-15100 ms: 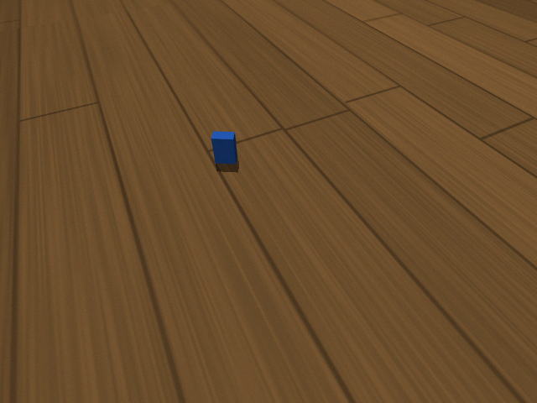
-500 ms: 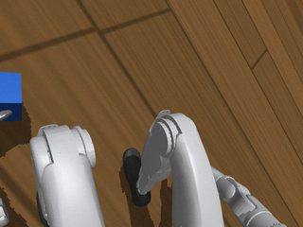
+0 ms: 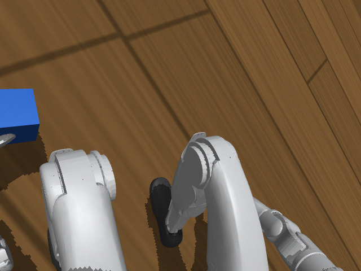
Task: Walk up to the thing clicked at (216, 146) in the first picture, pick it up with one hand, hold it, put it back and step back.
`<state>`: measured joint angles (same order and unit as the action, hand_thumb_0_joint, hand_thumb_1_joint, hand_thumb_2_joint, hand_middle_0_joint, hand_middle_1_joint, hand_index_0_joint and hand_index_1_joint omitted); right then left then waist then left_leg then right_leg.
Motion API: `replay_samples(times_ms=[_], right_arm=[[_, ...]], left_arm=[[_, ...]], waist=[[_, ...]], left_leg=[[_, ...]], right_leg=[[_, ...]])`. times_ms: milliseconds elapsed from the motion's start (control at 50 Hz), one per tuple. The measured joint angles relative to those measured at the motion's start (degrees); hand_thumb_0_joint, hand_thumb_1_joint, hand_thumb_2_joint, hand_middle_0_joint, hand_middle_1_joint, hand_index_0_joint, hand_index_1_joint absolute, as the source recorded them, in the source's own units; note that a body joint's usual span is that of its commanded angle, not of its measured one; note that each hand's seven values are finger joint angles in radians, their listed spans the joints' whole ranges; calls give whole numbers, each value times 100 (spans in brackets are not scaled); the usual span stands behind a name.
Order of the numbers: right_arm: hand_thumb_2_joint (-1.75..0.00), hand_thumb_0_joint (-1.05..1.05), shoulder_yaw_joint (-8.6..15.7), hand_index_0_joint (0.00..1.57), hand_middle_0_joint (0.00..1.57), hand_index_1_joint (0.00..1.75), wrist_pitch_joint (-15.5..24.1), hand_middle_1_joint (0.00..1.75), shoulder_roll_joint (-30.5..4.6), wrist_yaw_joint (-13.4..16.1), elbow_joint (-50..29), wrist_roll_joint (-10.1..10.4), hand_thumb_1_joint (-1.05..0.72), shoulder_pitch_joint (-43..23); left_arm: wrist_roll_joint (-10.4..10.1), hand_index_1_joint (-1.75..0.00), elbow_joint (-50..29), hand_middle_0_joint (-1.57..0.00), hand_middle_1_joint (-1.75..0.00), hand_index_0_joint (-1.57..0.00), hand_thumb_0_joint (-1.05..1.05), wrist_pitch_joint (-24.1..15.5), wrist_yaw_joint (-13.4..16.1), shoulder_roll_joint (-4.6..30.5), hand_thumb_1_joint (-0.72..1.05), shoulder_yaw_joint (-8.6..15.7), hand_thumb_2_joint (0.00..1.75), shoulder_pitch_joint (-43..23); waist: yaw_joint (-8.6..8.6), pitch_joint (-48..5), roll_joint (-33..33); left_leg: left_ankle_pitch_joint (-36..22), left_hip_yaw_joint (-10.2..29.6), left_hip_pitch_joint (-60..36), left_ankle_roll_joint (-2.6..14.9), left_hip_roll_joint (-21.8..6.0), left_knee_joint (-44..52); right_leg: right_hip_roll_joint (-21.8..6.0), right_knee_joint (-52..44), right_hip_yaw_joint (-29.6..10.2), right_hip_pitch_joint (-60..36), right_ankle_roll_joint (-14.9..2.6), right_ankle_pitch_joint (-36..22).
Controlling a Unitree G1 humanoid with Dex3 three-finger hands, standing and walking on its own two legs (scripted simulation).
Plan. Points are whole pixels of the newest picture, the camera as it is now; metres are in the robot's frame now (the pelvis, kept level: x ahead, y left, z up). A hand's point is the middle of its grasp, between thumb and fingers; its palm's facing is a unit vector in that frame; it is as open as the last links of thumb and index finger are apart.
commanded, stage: settle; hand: left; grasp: from the side
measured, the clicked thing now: out of the picture +0.41 +0.28 -0.20
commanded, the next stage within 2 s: hold in 1.94 s
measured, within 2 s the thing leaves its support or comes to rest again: leaves its support in 0.40 s
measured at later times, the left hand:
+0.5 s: hand out of the picture +0.37 +0.32 -0.14, palm faces +0.46 -0.89 +0.00, open 10.8 cm
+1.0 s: hand out of the picture +0.36 +0.32 -0.02, palm faces +0.41 -0.91 -0.06, open 10.8 cm
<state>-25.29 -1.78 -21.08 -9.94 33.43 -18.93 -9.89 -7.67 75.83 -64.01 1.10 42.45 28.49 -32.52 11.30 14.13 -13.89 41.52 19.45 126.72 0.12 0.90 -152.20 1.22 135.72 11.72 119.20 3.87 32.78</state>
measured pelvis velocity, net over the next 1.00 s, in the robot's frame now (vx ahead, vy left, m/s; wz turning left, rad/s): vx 0.01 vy -0.01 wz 0.10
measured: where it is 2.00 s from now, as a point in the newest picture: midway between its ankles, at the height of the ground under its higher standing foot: (126, 245)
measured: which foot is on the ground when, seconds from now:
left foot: down 0.00-1.00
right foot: down 0.00-1.00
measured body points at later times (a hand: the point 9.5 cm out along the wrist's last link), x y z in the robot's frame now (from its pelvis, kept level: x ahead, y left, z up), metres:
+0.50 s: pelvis +0.00 +0.00 +0.01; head +0.20 +0.20 +0.36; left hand +0.34 +0.36 -0.14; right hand +0.20 -0.23 -0.03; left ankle +0.08 +0.12 -0.25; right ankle +0.15 -0.13 -0.25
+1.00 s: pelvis +0.01 -0.01 +0.04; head +0.18 +0.11 +0.43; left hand +0.34 +0.36 -0.02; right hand +0.21 -0.25 -0.05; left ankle +0.08 +0.12 -0.25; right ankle +0.15 -0.14 -0.25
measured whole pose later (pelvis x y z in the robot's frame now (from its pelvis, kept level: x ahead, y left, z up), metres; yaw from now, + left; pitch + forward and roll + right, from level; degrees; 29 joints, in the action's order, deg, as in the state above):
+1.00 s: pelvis +0.01 -0.01 +0.04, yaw +6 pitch +26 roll -11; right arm -8.4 -3.1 -18.0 -7.3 36.9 -8.5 0.8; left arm -7.1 49.4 -43.3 -5.3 27.2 24.1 -25.4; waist 6.2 -1.4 -3.4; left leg 39.6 10.6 127.8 -0.2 0.7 -141.0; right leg -1.7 131.8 5.2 123.4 2.7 34.4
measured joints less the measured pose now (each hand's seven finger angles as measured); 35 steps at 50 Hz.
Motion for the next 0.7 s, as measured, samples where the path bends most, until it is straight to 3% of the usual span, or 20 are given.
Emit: replay_samples(times_ms=[180,360,560,700], right_arm=[[-90,0,41,21,21,30,-7,30,24,35,0,18,-93,-16],[-90,0,186,21,21,30,-69,30,81,34,-28,44,-94,92],[-90,0,576,21,21,30,-147,30,179,31,30,173,-94,408],[-90,0,948,21,21,30,-167,30,182,55,127,425,-93,652]], left_arm=[[5,-99,-103,-82,-98,-85,-1,66,-82,-30,-49,40,65,37],[230,-106,-550,-78,-104,-81,-1,415,-75,-224,-53,64,78,231],[399,-108,-1601,-77,-106,-80,-1,878,105,-643,-55,1,83,552],[318,-108,-1997,-77,-107,-80,-1,1285,-136,-795,-55,-276,84,619]], waist=[[-25,-25,-3],[-71,-97,45],[-205,-446,242],[-294,-837,595]], left_leg=[[13,-28,21,11,-7,-5],[25,-59,8,9,-1,41],[-56,-219,2,-5,18,289],[-152,-446,82,38,5,532]], right_leg=[[-1,18,-20,26,-11,17],[-24,-4,-34,10,-43,50],[-109,-115,-129,25,-107,69],[-171,-210,-288,144,-124,77]])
